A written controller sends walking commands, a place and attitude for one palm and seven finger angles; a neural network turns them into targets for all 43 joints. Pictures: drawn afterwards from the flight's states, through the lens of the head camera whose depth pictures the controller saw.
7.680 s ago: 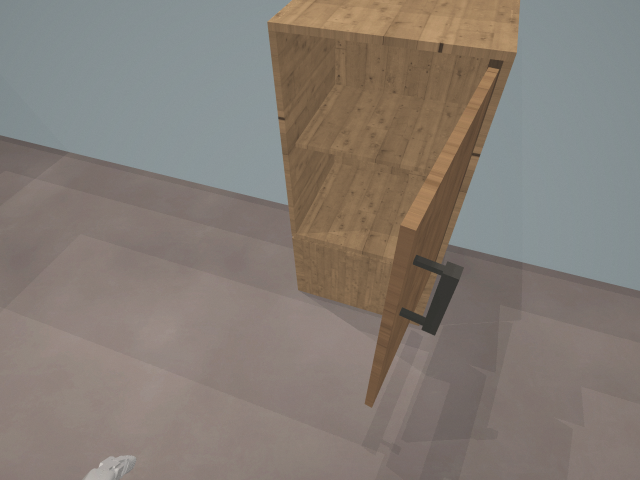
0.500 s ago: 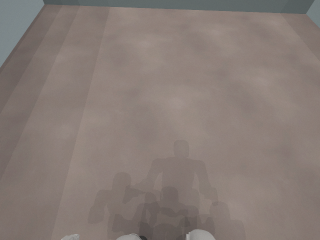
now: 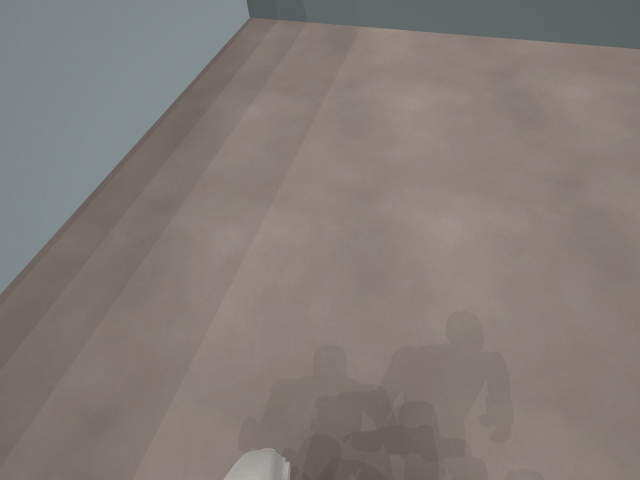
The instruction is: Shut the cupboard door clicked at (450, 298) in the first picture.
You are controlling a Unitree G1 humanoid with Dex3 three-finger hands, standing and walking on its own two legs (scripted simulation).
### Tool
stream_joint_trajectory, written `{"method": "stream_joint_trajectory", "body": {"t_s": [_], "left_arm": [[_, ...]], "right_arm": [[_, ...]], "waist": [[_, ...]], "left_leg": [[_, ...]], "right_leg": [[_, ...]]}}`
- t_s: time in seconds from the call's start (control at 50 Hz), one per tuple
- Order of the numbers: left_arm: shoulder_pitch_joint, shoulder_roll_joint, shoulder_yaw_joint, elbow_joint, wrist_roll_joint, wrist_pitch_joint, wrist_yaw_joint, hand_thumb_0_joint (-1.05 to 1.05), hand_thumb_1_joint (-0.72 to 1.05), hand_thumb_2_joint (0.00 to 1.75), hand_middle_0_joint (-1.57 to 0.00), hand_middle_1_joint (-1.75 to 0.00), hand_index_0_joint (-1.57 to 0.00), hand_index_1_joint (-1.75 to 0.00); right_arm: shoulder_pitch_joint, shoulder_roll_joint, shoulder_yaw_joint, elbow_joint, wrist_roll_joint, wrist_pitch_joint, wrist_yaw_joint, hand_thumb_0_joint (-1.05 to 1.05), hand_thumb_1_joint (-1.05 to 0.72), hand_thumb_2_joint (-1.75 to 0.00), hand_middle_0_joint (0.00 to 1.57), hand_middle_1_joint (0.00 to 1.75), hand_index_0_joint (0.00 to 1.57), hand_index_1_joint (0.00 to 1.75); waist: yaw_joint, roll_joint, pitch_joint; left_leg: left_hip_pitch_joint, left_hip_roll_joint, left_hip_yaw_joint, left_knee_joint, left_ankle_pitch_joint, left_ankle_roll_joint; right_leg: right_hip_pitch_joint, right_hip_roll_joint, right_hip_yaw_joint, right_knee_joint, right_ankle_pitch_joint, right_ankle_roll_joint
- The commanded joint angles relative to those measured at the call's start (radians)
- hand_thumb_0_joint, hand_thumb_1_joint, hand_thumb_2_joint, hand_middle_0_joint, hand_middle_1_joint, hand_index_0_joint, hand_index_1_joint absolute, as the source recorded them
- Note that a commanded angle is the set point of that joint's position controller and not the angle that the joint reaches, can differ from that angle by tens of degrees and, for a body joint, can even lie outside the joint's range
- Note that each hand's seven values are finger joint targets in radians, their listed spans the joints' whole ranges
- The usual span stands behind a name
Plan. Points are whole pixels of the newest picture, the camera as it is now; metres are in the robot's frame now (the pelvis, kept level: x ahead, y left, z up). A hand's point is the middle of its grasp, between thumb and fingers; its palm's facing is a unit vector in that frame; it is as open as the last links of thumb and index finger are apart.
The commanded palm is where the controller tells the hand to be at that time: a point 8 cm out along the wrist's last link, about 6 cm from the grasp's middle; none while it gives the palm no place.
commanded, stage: walk to a spot facing it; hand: left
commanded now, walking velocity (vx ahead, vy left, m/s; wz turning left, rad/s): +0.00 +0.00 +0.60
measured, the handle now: out of the picture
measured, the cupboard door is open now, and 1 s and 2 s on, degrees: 81 81 81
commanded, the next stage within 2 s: none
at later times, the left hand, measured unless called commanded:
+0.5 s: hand out of the picture +0.06 +0.27 -0.16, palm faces +0.31 -0.91 -0.28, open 7.4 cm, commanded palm none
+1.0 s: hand out of the picture -0.08 +0.21 -0.17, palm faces +0.59 -0.76 -0.27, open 7.4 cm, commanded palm none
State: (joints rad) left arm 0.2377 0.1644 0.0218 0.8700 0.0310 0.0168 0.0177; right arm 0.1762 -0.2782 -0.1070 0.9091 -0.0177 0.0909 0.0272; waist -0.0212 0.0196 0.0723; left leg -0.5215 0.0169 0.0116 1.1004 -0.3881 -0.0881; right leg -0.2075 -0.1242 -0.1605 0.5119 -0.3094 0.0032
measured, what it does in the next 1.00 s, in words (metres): steps on the spot, turning left: left foot, then right foot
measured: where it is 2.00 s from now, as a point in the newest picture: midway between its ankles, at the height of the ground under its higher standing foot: outside the picture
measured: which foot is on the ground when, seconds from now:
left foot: up 0.00-0.16, down 0.18-0.58, up 0.60-1.00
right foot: down 0.00-0.18, up 0.20-0.56, down 0.58-1.00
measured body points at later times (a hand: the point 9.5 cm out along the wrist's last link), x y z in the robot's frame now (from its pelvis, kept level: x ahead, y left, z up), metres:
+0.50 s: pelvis +0.01 +0.03 -0.01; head +0.07 +0.04 +0.44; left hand +0.04 +0.32 -0.13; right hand +0.18 -0.19 -0.15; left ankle -0.03 +0.14 -0.74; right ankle +0.04 -0.11 -0.70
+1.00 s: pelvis +0.02 +0.02 -0.01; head +0.06 +0.05 +0.44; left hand -0.11 +0.25 -0.15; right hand +0.26 -0.13 -0.15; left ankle -0.06 +0.11 -0.72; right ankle +0.06 -0.09 -0.74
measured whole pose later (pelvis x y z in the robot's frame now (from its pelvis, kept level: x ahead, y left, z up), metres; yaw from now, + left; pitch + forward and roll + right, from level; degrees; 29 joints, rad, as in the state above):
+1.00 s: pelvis +0.02 +0.02 -0.01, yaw +37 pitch +1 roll +1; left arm 0.26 0.23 0.04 0.89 0.03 0.03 0.01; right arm 0.13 -0.26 -0.07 0.91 -0.01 0.08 0.03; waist 0.02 -0.02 0.11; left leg -0.36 0.03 0.09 0.75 -0.40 -0.06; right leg -0.22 -0.18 -0.28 0.59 -0.35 0.03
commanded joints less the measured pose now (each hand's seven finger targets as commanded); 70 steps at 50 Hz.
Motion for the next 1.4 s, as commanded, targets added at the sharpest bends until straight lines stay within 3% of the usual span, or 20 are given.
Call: {"method": "stream_joint_trajectory", "body": {"t_s": [0.0, 0.12, 0.14, 0.16, 0.18, 0.28, 0.5, 0.52, 0.54, 0.56, 0.6, 0.68, 0.86, 0.96, 0.98, 1.0, 1.02, 1.04, 1.14, 1.38], "left_arm": [[0.063, 0.25, 0.074, -0.036, 0.002, -0.023, 0.015, 0.0, 0.9, 0.9, -0.2, -0.3, -0.2, -0.3], [0.042, 0.28, 0.092, -0.027, -0.01, -0.007, 0.008, 0.0, 0.9, 0.9, -0.2, -0.3, -0.2, -0.3], [0.036, 0.26, 0.091, -0.039, -0.019, -0.006, 0.004, 0.0, 0.9, 0.9, -0.2, -0.3, -0.2, -0.3], [0.019, 0.191, 0.079, -0.086, -0.026, -0.004, -0.005, 0.0, 0.9, 0.9, -0.2, -0.3, -0.2, -0.3], [-0.047, 0.173, 0.062, -0.122, -0.015, 0.004, 0.0, 0.0, 0.9, 0.9, -0.2, -0.3, -0.2, -0.3], [-0.059, 0.179, 0.072, -0.064, -0.019, 0.014, -0.006, 0.0, 0.9, 0.9, -0.2, -0.3, -0.2, -0.3], [-0.033, 0.164, 0.061, -0.102, -0.027, -0.008, -0.001, 0.0, 0.9, 0.9, -0.2, -0.3, -0.2, -0.3], [0.017, 0.175, 0.066, -0.092, -0.027, -0.016, 0.002, 0.0, 0.9, 0.9, -0.2, -0.3, -0.2, -0.3], [0.06, 0.233, 0.076, -0.085, -0.017, -0.029, 0.009, 0.0, 0.9, 0.9, -0.2, -0.3, -0.2, -0.3], [0.071, 0.326, 0.096, -0.085, -0.001, -0.034, 0.016, 0.0, 0.9, 0.9, -0.2, -0.3, -0.2, -0.3], [0.016, 0.289, 0.09, -0.097, -0.013, -0.024, 0.024, 0.0, 0.9, 0.9, -0.2, -0.3, -0.2, -0.3], [-0.064, 0.206, 0.059, -0.11, -0.008, -0.03, 0.019, 0.0, 0.9, 0.9, -0.2, -0.3, -0.2, -0.3], [0.05, 0.259, 0.075, -0.046, -0.001, -0.018, 0.016, 0.0, 0.9, 0.9, -0.2, -0.3, -0.2, -0.3], [0.033, 0.281, 0.091, -0.035, -0.004, -0.007, 0.01, 0.0, 0.9, 0.9, -0.2, -0.3, -0.2, -0.3], [0.025, 0.275, 0.092, -0.037, -0.013, -0.003, 0.007, 0.0, 0.9, 0.9, -0.2, -0.3, -0.2, -0.3], [0.033, 0.235, 0.087, -0.052, -0.019, 0.0, 0.002, 0.0, 0.9, 0.9, -0.2, -0.3, -0.2, -0.3], [0.006, 0.164, 0.066, -0.103, -0.024, 0.001, -0.004, 0.0, 0.9, 0.9, -0.2, -0.3, -0.2, -0.3], [-0.06, 0.187, 0.061, -0.116, -0.012, 0.017, 0.007, 0.0, 0.9, 0.9, -0.2, -0.3, -0.2, -0.3], [-0.034, 0.183, 0.073, -0.046, -0.015, 0.017, -0.007, 0.0, 0.9, 0.9, -0.2, -0.3, -0.2, -0.3], [-0.119, 0.15, 0.061, -0.116, -0.023, 0.006, 0.003, 0.0, 0.9, 0.9, -0.2, -0.3, -0.2, -0.3]], "right_arm": [[-0.123, -0.03, 0.014, -0.106, 0.003, -0.035, 0.004, 0.0, -0.9, -0.9, 0.2, 0.3, 0.2, 0.3], [-0.036, -0.061, 0.019, -0.099, 0.005, -0.062, -0.003, 0.0, -0.9, -0.9, 0.2, 0.3, 0.2, 0.3], [0.041, -0.124, 0.003, -0.084, 0.001, -0.073, -0.004, 0.0, -0.9, -0.9, 0.2, 0.3, 0.2, 0.3], [0.103, -0.249, -0.03, -0.079, -0.003, -0.081, -0.01, 0.0, -0.9, -0.9, 0.2, 0.3, 0.2, 0.3], [0.169, -0.278, -0.031, -0.052, 0.01, -0.071, -0.017, 0.0, -0.9, -0.9, 0.2, 0.3, 0.2, 0.3], [-0.014, -0.163, 0.006, -0.091, -0.003, -0.08, -0.042, 0.0, -0.9, -0.9, 0.2, 0.3, 0.2, 0.3], [-0.032, -0.167, -0.017, -0.098, -0.004, -0.067, -0.034, 0.0, -0.9, -0.9, 0.2, 0.3, 0.2, 0.3], [-0.046, -0.157, -0.018, -0.105, 0.002, -0.067, -0.032, 0.0, -0.9, -0.9, 0.2, 0.3, 0.2, 0.3], [-0.031, -0.109, -0.012, -0.112, 0.011, -0.07, -0.027, 0.0, -0.9, -0.9, 0.2, 0.3, 0.2, 0.3], [-0.009, -0.035, 0.001, -0.14, 0.012, -0.072, -0.022, 0.0, -0.9, -0.9, 0.2, 0.3, 0.2, 0.3], [-0.026, -0.087, -0.016, -0.123, 0.001, -0.051, -0.027, 0.0, -0.9, -0.9, 0.2, 0.3, 0.2, 0.3], [-0.009, -0.06, -0.003, -0.075, -0.004, -0.032, 0.0, 0.0, -0.9, -0.9, 0.2, 0.3, 0.2, 0.3], [-0.115, -0.032, 0.023, -0.096, 0.005, -0.036, 0.006, 0.0, -0.9, -0.9, 0.2, 0.3, 0.2, 0.3], [-0.045, -0.044, 0.027, -0.094, 0.007, -0.058, -0.001, 0.0, -0.9, -0.9, 0.2, 0.3, 0.2, 0.3], [0.008, -0.072, 0.02, -0.083, 0.003, -0.065, -0.001, 0.0, -0.9, -0.9, 0.2, 0.3, 0.2, 0.3], [0.076, -0.163, -0.002, -0.073, -0.001, -0.076, -0.003, 0.0, -0.9, -0.9, 0.2, 0.3, 0.2, 0.3], [0.14, -0.271, -0.026, -0.067, 0.003, -0.078, -0.011, 0.0, -0.9, -0.9, 0.2, 0.3, 0.2, 0.3], [0.176, -0.255, -0.022, -0.037, 0.007, -0.073, -0.024, 0.0, -0.9, -0.9, 0.2, 0.3, 0.2, 0.3], [-0.011, -0.152, 0.012, -0.086, 0.0, -0.084, -0.042, 0.0, -0.9, -0.9, 0.2, 0.3, 0.2, 0.3], [0.041, -0.155, -0.013, -0.074, -0.007, -0.072, -0.038, 0.0, -0.9, -0.9, 0.2, 0.3, 0.2, 0.3]], "waist": [[0.065, -0.234, -0.072], [0.033, -0.231, -0.161], [-0.014, -0.106, -0.224], [-0.052, 0.237, -0.251], [-0.078, 0.247, -0.249], [0.003, 0.144, -0.124], [0.021, 0.138, -0.169], [0.05, 0.101, -0.18], [0.068, -0.038, -0.206], [0.07, -0.334, -0.201], [0.051, -0.256, -0.147], [0.01, -0.203, -0.051], [0.07, -0.229, -0.083], [0.04, -0.24, -0.14], [0.004, -0.177, -0.164], [-0.032, 0.051, -0.218], [-0.062, 0.339, -0.221], [-0.08, 0.216, -0.228], [0.008, 0.112, -0.118], [-0.017, 0.15, -0.147]], "left_leg": [[-0.022, 0.009, 0.053, -0.158, -0.057, 0.0], [0.267, -0.019, 0.12, -0.614, 0.124, 0.044], [0.473, 0.046, 0.043, -0.713, 0.326, 0.076], [0.678, 0.333, -0.324, -0.698, 0.765, 0.212], [0.648, 0.428, -0.372, -0.673, 1.009, 0.312], [0.403, 0.215, -0.209, -0.696, 0.739, 0.241], [0.333, 0.156, -0.343, -0.599, 0.691, 0.227], [0.266, 0.125, -0.325, -0.552, 0.594, 0.192], [0.123, 0.049, -0.265, -0.432, 0.366, 0.128], [-0.084, -0.111, -0.068, -0.192, -0.17, 0.042], [-0.065, -0.036, -0.124, 0.106, -0.204, 0.044], [-0.059, 0.002, -0.048, 0.172, 0.002, 0.012], [0.033, 0.01, 0.067, -0.205, -0.045, 0.01], [0.213, -0.004, 0.121, -0.497, 0.05, 0.044], [0.338, -0.002, 0.105, -0.63, 0.173, 0.059], [0.532, 0.143, -0.099, -0.72, 0.38, 0.121], [0.62, 0.399, -0.417, -0.721, 0.859, 0.263], [0.59, 0.425, -0.406, -0.702, 0.862, 0.314], [0.39, 0.215, -0.218, -0.729, 0.658, 0.241], [0.389, 0.182, -0.387, -0.688, 0.616, 0.27]], "right_leg": [[0.152, -0.234, 0.111, -0.12, 0.542, -0.112], [0.126, -0.223, 0.0, 0.084, 0.577, -0.039], [-0.005, -0.196, -0.027, 0.259, 0.478, 0.009], [-0.344, -0.046, -0.043, 0.487, -0.144, 0.092], [-0.417, -0.018, 0.055, 0.6, -0.38, 0.098], [-0.347, 0.003, 0.143, 0.655, -0.131, 0.103], [-0.079, 0.115, 0.116, 0.099, -0.023, 0.085], [0.032, 0.097, 0.114, -0.043, 0.098, 0.081], [0.199, -0.033, 0.23, -0.16, 0.214, 0.048], [0.295, -0.326, 0.498, -0.184, 0.423, -0.077], [0.112, -0.358, 0.48, -0.192, 0.391, -0.163], [0.034, -0.203, 0.192, -0.171, 0.385, -0.106], [0.138, -0.239, 0.075, -0.123, 0.509, -0.12], [0.126, -0.255, 0.001, 0.009, 0.523, -0.073], [0.058, -0.237, -0.031, 0.119, 0.475, -0.034], [-0.133, -0.157, -0.055, 0.346, 0.251, 0.028], [-0.395, -0.022, -0.021, 0.553, -0.376, 0.101], [-0.415, -0.024, 0.096, 0.643, -0.375, 0.09], [-0.354, -0.007, 0.144, 0.678, -0.098, 0.102], [-0.241, 0.085, 0.156, 0.318, -0.135, 0.094]]}}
